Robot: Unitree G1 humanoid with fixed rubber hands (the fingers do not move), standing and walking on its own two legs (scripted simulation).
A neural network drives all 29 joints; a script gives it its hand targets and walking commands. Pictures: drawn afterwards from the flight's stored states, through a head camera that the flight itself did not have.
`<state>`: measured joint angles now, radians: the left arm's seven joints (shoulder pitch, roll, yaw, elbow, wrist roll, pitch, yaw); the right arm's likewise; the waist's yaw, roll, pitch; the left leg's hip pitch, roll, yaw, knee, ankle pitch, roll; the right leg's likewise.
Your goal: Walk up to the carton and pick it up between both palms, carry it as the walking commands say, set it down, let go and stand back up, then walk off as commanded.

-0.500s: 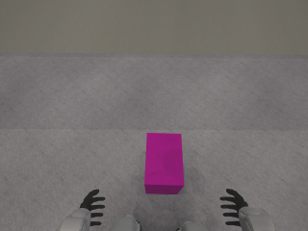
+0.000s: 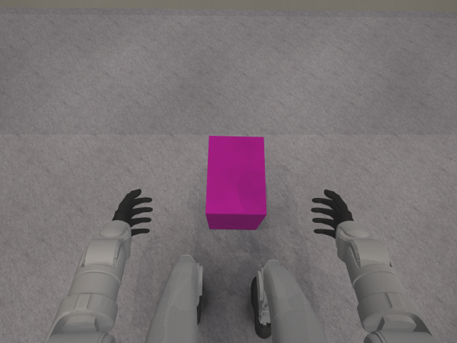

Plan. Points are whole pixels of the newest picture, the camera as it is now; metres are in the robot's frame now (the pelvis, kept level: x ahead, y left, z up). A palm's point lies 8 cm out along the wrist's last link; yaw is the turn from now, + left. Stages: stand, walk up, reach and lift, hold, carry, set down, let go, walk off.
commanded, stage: reach and lift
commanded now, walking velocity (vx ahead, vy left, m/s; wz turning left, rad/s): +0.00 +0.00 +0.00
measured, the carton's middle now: (234, 186) +0.51 -0.02 -0.55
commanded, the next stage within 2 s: none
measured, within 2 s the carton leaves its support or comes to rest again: neither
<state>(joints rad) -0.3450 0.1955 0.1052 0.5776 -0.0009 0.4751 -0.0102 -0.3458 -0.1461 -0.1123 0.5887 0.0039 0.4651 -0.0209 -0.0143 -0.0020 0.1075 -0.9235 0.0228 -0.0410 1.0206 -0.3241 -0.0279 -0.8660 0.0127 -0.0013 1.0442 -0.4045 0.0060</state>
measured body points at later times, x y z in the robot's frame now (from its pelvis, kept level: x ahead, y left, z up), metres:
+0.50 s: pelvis +0.01 +0.01 -0.03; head +0.26 +0.01 +0.34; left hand +0.47 +0.19 -0.14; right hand +0.45 -0.22 -0.13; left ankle +0.10 +0.13 -0.66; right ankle +0.06 -0.12 -0.66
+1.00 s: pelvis +0.01 +0.00 -0.06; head +0.32 +0.00 +0.27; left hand +0.52 +0.17 -0.19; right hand +0.51 -0.22 -0.19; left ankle +0.10 +0.13 -0.66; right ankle +0.06 -0.12 -0.66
